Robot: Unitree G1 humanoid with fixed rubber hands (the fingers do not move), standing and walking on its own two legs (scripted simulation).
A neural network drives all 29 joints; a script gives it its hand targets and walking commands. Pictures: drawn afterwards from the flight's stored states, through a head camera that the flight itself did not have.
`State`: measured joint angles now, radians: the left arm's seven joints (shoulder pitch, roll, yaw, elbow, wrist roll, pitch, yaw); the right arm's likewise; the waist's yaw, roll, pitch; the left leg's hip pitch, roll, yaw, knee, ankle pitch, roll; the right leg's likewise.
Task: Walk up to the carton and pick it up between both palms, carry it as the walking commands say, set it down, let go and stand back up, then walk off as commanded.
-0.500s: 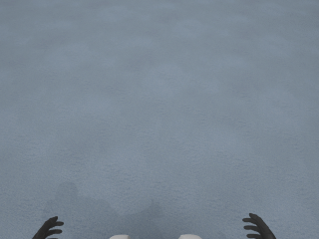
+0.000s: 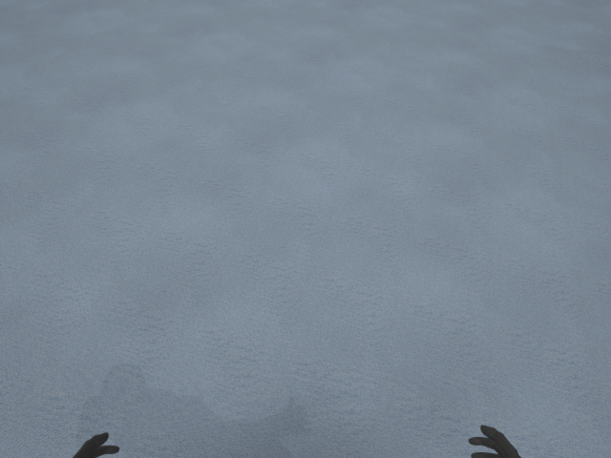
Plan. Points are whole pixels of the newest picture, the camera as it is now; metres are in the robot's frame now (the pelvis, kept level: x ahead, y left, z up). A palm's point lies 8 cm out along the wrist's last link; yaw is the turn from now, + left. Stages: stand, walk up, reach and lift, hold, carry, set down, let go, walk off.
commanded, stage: stand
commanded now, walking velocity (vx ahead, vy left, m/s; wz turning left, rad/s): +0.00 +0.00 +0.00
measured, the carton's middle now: out of the picture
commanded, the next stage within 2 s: walk up in 0.36 s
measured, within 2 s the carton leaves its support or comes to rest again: neither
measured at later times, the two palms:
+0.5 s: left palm out of the picture +0.08 +0.30 -0.11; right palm out of the picture +0.10 -0.29 -0.10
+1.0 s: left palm out of the picture +0.02 +0.37 -0.11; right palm out of the picture +0.08 -0.28 -0.11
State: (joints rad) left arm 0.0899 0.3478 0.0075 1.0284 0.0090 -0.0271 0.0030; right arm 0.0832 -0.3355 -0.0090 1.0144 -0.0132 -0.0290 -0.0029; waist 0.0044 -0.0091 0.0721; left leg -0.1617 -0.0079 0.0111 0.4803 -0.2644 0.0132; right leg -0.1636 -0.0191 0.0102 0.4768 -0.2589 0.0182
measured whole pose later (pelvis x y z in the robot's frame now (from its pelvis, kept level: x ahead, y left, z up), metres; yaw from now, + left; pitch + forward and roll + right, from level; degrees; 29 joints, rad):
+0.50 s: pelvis +0.00 +0.00 +0.01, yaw +0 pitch -3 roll +0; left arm 0.10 0.35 0.00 1.08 0.01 -0.02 0.00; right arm 0.08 -0.34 -0.02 1.07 -0.01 -0.02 0.00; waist 0.01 -0.01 0.06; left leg -0.11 -0.02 0.01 0.36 -0.20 0.02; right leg -0.12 -0.03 0.01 0.37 -0.20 0.02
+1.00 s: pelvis -0.08 +0.02 -0.03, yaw +8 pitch +0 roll +1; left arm 0.10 0.46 0.05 0.79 0.02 0.01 -0.01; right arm 0.18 -0.43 -0.06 0.79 -0.06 0.02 0.06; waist 0.01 -0.03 0.09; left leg -0.37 -0.05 -0.03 0.74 -0.39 0.02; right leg -0.47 -0.12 -0.03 0.81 -0.36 0.02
